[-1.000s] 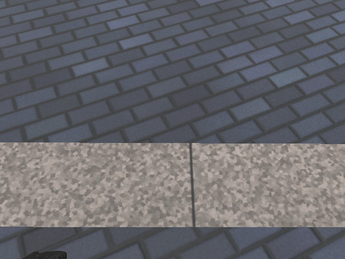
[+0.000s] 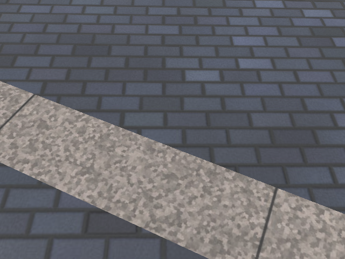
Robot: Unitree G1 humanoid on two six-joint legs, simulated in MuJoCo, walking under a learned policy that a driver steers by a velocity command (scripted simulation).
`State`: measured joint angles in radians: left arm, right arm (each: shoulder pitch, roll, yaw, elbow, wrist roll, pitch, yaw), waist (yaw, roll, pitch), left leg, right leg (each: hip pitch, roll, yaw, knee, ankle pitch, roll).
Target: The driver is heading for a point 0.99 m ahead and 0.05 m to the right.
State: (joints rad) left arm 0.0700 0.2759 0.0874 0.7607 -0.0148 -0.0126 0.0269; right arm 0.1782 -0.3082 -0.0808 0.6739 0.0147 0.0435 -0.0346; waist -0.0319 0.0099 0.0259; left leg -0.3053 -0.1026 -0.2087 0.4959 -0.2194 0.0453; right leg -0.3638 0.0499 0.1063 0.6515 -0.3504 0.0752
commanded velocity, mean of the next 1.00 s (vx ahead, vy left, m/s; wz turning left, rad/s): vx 0.35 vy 0.00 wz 0.12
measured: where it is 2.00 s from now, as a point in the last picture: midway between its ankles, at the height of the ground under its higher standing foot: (158, 172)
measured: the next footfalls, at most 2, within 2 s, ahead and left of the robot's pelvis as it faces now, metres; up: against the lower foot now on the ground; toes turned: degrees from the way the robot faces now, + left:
right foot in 0.06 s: +0.05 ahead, -0.14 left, +0.00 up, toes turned +8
left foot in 0.50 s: +0.13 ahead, +0.17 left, +0.00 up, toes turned +14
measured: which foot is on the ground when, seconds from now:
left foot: down 0.00-0.06, up 0.08-0.48, down 0.50-1.00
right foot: up 0.00-0.04, down 0.06-0.50, up 0.52-0.98, down 1.00-1.00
